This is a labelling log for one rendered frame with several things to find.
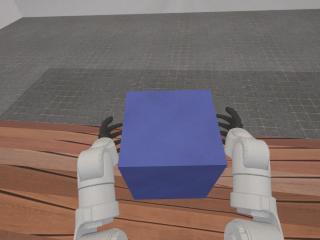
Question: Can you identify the robot left forearm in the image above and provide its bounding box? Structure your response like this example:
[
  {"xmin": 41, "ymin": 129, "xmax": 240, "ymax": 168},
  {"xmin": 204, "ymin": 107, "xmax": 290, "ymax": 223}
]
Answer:
[{"xmin": 73, "ymin": 137, "xmax": 120, "ymax": 240}]

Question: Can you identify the left robot upper arm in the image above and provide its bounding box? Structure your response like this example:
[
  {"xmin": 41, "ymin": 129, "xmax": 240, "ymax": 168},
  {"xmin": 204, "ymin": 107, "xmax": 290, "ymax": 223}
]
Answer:
[{"xmin": 78, "ymin": 228, "xmax": 128, "ymax": 240}]

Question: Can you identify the carton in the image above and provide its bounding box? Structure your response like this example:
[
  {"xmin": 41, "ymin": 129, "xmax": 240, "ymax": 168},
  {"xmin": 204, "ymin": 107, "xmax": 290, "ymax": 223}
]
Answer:
[{"xmin": 117, "ymin": 89, "xmax": 228, "ymax": 200}]

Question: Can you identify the robot right forearm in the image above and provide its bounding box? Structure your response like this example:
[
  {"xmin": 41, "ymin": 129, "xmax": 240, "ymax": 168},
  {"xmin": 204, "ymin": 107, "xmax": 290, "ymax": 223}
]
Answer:
[{"xmin": 224, "ymin": 128, "xmax": 285, "ymax": 240}]

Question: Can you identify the right robot hand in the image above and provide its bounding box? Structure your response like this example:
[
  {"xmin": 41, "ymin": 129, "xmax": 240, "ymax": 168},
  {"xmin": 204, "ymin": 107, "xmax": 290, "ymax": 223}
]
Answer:
[{"xmin": 216, "ymin": 107, "xmax": 243, "ymax": 145}]

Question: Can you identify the right robot upper arm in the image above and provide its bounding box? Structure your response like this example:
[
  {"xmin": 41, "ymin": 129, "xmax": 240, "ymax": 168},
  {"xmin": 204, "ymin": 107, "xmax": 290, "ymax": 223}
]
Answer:
[{"xmin": 224, "ymin": 218, "xmax": 284, "ymax": 240}]

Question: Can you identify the left robot hand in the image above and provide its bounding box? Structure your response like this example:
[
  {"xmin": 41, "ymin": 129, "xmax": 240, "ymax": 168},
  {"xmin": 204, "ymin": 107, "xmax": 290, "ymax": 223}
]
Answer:
[{"xmin": 98, "ymin": 116, "xmax": 123, "ymax": 153}]

